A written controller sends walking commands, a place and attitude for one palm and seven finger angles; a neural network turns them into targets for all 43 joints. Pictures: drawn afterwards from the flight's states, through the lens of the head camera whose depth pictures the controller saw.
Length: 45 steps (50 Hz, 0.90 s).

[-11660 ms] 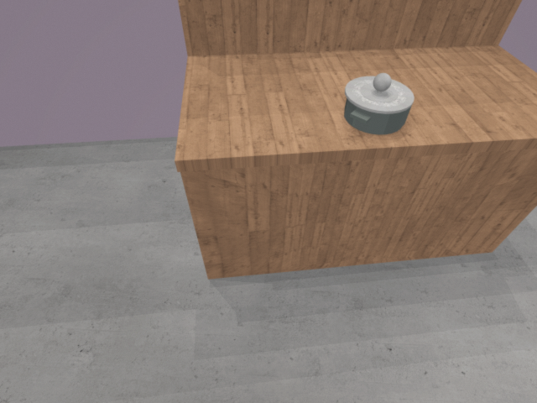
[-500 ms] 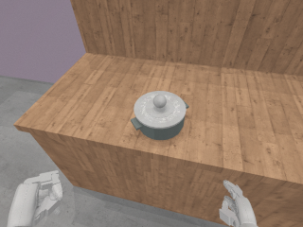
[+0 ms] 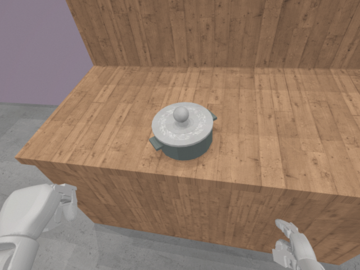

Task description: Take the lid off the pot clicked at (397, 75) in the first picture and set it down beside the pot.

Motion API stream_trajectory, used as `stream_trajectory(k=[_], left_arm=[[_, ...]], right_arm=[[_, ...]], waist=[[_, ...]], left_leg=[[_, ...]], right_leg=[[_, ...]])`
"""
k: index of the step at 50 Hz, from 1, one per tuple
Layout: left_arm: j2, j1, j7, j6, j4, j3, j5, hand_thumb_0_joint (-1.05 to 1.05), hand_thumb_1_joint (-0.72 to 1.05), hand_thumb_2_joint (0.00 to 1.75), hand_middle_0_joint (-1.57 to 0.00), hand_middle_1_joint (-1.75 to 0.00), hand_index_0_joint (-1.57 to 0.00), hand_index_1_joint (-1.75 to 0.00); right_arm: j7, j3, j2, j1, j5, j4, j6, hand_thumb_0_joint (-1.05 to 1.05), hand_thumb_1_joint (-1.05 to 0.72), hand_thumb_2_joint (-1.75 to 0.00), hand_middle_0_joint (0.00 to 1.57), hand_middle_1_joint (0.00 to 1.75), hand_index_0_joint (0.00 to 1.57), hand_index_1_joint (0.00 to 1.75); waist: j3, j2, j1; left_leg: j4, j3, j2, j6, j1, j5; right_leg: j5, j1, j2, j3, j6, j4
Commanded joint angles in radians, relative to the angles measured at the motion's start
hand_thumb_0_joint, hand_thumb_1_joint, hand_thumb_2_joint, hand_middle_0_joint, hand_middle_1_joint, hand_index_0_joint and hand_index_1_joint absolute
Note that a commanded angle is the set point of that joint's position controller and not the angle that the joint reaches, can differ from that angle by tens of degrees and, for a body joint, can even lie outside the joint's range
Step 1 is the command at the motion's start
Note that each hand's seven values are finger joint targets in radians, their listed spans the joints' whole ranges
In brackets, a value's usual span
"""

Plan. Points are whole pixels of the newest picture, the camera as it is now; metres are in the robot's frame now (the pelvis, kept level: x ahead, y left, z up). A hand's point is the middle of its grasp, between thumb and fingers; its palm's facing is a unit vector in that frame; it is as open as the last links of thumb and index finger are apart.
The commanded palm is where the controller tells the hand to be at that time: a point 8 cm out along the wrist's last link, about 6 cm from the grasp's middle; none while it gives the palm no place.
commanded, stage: reach forward and open the fingers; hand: left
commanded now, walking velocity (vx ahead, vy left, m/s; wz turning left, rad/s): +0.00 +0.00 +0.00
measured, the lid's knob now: (181, 114) +0.54 +0.08 +0.03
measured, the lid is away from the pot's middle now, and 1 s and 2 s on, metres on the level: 0.00 0.00 0.00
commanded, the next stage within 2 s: move the open hand above the knob in 0.82 s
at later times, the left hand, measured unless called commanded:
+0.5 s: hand (57, 194) +0.22 +0.27 +0.11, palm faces -0.22 -0.03 -0.98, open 7.8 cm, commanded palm +0.21 +0.27 +0.16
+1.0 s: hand (66, 167) +0.28 +0.28 +0.12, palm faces -0.21 +0.00 -0.98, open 10.3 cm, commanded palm +0.27 +0.27 +0.18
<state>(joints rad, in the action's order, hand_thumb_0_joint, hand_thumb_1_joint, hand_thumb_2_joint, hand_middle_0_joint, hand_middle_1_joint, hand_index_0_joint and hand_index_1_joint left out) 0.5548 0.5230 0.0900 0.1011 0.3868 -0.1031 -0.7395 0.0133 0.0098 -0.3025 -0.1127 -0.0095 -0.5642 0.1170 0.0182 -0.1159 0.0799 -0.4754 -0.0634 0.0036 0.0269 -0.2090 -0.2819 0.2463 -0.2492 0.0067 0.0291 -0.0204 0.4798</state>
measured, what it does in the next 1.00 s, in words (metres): stands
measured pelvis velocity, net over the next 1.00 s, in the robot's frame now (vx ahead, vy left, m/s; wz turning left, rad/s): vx -0.02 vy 0.02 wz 0.06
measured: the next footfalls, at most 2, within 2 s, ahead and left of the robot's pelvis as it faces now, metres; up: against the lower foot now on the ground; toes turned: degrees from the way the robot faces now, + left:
none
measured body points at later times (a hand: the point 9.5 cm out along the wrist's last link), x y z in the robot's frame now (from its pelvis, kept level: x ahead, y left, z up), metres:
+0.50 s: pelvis -0.01 +0.01 +0.01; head +0.00 -0.03 +0.45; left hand +0.22 +0.27 +0.16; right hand +0.20 -0.21 -0.10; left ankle -0.02 +0.10 -0.74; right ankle +0.00 -0.11 -0.74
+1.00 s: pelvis -0.02 +0.02 +0.01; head +0.00 -0.02 +0.45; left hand +0.28 +0.28 +0.17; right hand +0.19 -0.20 -0.11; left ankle -0.02 +0.10 -0.74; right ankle +0.00 -0.11 -0.74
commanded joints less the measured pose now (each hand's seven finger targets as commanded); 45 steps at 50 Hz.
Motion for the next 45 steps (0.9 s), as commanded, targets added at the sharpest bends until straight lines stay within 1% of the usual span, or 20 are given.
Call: stream_trajectory(k=[1,8,9,12,14,16,18,20,22,23,25,27,29,33,34,37,38,42,43,45], left_arm=[[0.199,-0.115,-0.069,-0.015,0.027,-0.11,-0.035,0.0,0.43,1.12,-1.12,-0.97,-1.12,-0.97],[0.346,-0.354,-0.19,-0.074,0.151,-0.159,-0.021,0.0,0.21,1.24,-1.04,-0.72,-1.04,-0.72],[0.361,-0.312,-0.203,-0.079,0.076,-0.181,-0.025,0.0,0.18,1.25,-1.03,-0.68,-1.03,-0.68],[0.344,-0.296,-0.257,-0.087,-0.074,-0.181,-0.035,0.0,0.09,1.28,-0.99,-0.58,-0.99,-0.58],[0.303,-0.382,-0.294,-0.092,-0.077,-0.114,-0.017,0.0,0.03,1.31,-0.97,-0.51,-0.97,-0.51],[0.291,-0.479,-0.311,-0.115,0.048,-0.08,0.009,0.0,-0.03,1.33,-0.94,-0.44,-0.94,-0.44],[0.319,-0.522,-0.316,-0.142,0.116,-0.095,0.022,0.0,-0.09,1.34,-0.91,-0.36,-0.91,-0.36],[0.403,-0.52,-0.312,-0.163,0.057,-0.181,0.009,0.0,-0.14,1.35,-0.89,-0.29,-0.89,-0.29],[0.431,-0.498,-0.303,-0.159,-0.072,-0.233,-0.022,0.0,-0.2,1.36,-0.86,-0.22,-0.86,-0.22],[0.398,-0.544,-0.305,-0.159,-0.138,-0.203,-0.024,0.0,-0.22,1.36,-0.85,-0.19,-0.85,-0.19],[0.325,-0.603,-0.305,-0.152,-0.164,-0.13,-0.009,0.0,-0.28,1.37,-0.82,-0.12,-0.82,-0.12],[0.244,-0.63,-0.309,-0.146,-0.074,-0.052,0.011,0.0,-0.31,1.38,-0.81,-0.08,-0.81,-0.08],[0.26,-0.686,-0.316,-0.162,0.026,-0.018,0.014,0.0,-0.31,1.38,-0.81,-0.08,-0.81,-0.08],[0.445,-0.724,-0.307,-0.149,-0.068,-0.173,-0.064,0.0,-0.31,1.37,-0.81,-0.08,-0.81,-0.08],[0.463,-0.737,-0.3,-0.145,-0.165,-0.201,-0.069,0.0,-0.31,1.37,-0.81,-0.08,-0.81,-0.08],[0.37,-0.777,-0.297,-0.114,-0.248,-0.142,-0.042,0.0,-0.31,1.38,-0.81,-0.08,-0.81,-0.08],[0.347,-0.86,-0.311,-0.121,-0.168,-0.092,-0.023,0.0,-0.31,1.38,-0.81,-0.08,-0.81,-0.08],[0.207,-0.731,-0.349,-0.109,-0.055,0.037,0.01,0.0,-0.31,1.39,-0.81,-0.08,-0.81,-0.08],[0.289,-0.795,-0.361,-0.107,-0.07,-0.006,-0.015,0.0,-0.31,1.39,-0.81,-0.08,-0.81,-0.08],[0.425,-0.886,-0.351,-0.102,-0.163,-0.111,-0.062,0.0,-0.31,1.4,-0.81,-0.08,-0.81,-0.08]], right_arm=[[0.006,-0.037,-0.087,0.159,-0.021,0.163,-0.032,0.0,-0.9,-0.9,0.2,0.3,0.2,0.3],[0.021,-0.022,-0.087,0.159,-0.018,0.182,-0.053,0.0,-0.9,-0.9,0.2,0.3,0.2,0.3],[0.021,-0.029,-0.088,0.141,-0.016,0.163,-0.046,0.0,-0.9,-0.9,0.2,0.3,0.2,0.3],[0.0,-0.026,-0.089,0.157,-0.032,0.156,-0.029,0.0,-0.9,-0.9,0.2,0.3,0.2,0.3],[-0.009,-0.032,-0.096,0.141,-0.032,0.156,-0.013,0.0,-0.9,-0.9,0.2,0.3,0.2,0.3],[-0.01,-0.036,-0.094,0.158,-0.027,0.182,-0.02,0.0,-0.9,-0.9,0.2,0.3,0.2,0.3],[-0.006,-0.028,-0.087,0.149,-0.018,0.201,-0.041,0.0,-0.9,-0.9,0.2,0.3,0.2,0.3],[0.002,-0.033,-0.095,0.125,-0.012,0.176,-0.032,0.0,-0.9,-0.9,0.2,0.3,0.2,0.3],[-0.004,-0.031,-0.095,0.118,-0.017,0.16,-0.022,0.0,-0.9,-0.9,0.2,0.3,0.2,0.3],[-0.005,-0.027,-0.094,0.106,-0.02,0.141,-0.01,0.0,-0.9,-0.9,0.2,0.3,0.2,0.3],[-0.011,-0.036,-0.1,0.114,-0.033,0.143,0.002,0.0,-0.9,-0.9,0.2,0.3,0.2,0.3],[-0.025,-0.04,-0.093,0.146,-0.041,0.181,-0.014,0.0,-0.9,-0.9,0.2,0.3,0.2,0.3],[-0.027,-0.048,-0.086,0.134,-0.026,0.174,-0.028,0.0,-0.9,-0.9,0.2,0.3,0.2,0.3],[-0.028,-0.036,-0.096,0.109,-0.013,0.138,-0.025,0.0,-0.9,-0.9,0.2,0.3,0.2,0.3],[-0.022,-0.036,-0.099,0.101,-0.022,0.123,-0.016,0.0,-0.9,-0.9,0.2,0.3,0.2,0.3],[-0.025,-0.036,-0.106,0.114,-0.042,0.142,0.0,0.0,-0.9,-0.9,0.2,0.3,0.2,0.3],[-0.031,-0.032,-0.101,0.124,-0.039,0.147,-0.003,0.0,-0.9,-0.9,0.2,0.3,0.2,0.3],[-0.053,-0.048,-0.089,0.136,-0.032,0.194,-0.032,0.0,-0.9,-0.9,0.2,0.3,0.2,0.3],[-0.053,-0.044,-0.095,0.114,-0.024,0.17,-0.02,0.0,-0.9,-0.9,0.2,0.3,0.2,0.3],[-0.038,-0.042,-0.114,0.1,-0.026,0.138,-0.005,0.0,-0.9,-0.9,0.2,0.3,0.2,0.3]], waist=[[0.068,0.152,-0.014],[0.19,0.038,-0.016],[0.138,0.046,-0.013],[0.013,0.077,-0.023],[0.015,0.084,-0.036],[0.105,0.015,-0.032],[0.227,0.019,-0.027],[0.236,0.05,-0.017],[0.139,0.079,-0.019],[0.104,0.123,-0.026],[0.045,0.096,-0.038],[0.092,0.032,-0.042],[0.2,-0.004,-0.036],[0.248,0.053,-0.02],[0.151,0.091,-0.024],[0.069,0.075,-0.037],[0.14,0.047,-0.036],[0.237,-0.008,-0.045],[0.26,0.044,-0.042],[0.184,0.091,-0.043]], left_leg=[[0.065,0.069,-0.003,0.023,0.011,0.208],[0.081,0.091,-0.002,0.03,0.1,0.327],[0.085,0.091,0.0,0.032,0.093,0.344],[0.101,0.087,0.004,0.026,0.043,0.304],[0.116,0.077,0.007,0.026,0.042,0.277],[0.115,0.086,0.011,0.029,0.092,0.289],[0.104,0.095,0.011,0.031,0.138,0.327],[0.103,0.1,0.008,0.033,0.14,0.341],[0.115,0.103,0.008,0.031,0.088,0.294],[0.128,0.095,0.011,0.027,0.063,0.268],[0.141,0.097,0.007,0.024,0.046,0.23],[0.134,0.111,0.009,0.022,0.091,0.252],[0.135,0.132,0.003,0.019,0.153,0.299],[0.139,0.137,0.002,0.018,0.109,0.305],[0.144,0.129,-0.002,0.017,0.066,0.274],[0.149,0.129,0.003,0.018,0.043,0.217],[0.161,0.133,0.005,0.011,0.068,0.249],[0.111,0.148,0.004,0.011,0.179,0.37],[0.132,0.148,0.0,0.007,0.159,0.367],[0.139,0.139,-0.002,0.012,0.087,0.288]], right_leg=[[-0.148,0.08,-0.032,-0.065,-0.004,-0.106],[-0.248,0.173,-0.044,-0.039,0.002,-0.106],[-0.263,0.16,-0.036,-0.036,-0.001,-0.117],[-0.235,0.122,-0.022,-0.034,-0.008,-0.138],[-0.205,0.117,-0.029,-0.012,-0.001,-0.145],[-0.208,0.14,-0.034,-0.013,0.002,-0.146],[-0.229,0.185,-0.038,-0.009,0.006,-0.137],[-0.241,0.189,-0.036,-0.007,0.006,-0.141],[-0.196,0.154,-0.021,-0.011,-0.007,-0.153],[-0.161,0.141,-0.029,0.01,-0.004,-0.156],[-0.119,0.09,-0.023,0.014,-0.006,-0.164],[-0.131,0.09,-0.013,0.006,-0.011,-0.15],[-0.147,0.123,-0.022,0.009,-0.006,-0.138],[-0.154,0.174,-0.022,0.009,-0.014,-0.125],[-0.132,0.143,-0.016,0.012,-0.017,-0.132],[-0.091,0.086,-0.008,0.014,-0.023,-0.138],[-0.111,0.113,-0.021,0.023,-0.019,-0.132],[-0.182,0.112,-0.01,0.011,-0.011,-0.113],[-0.181,0.131,-0.017,0.022,-0.008,-0.12],[-0.152,0.127,-0.014,0.016,-0.012,-0.127]])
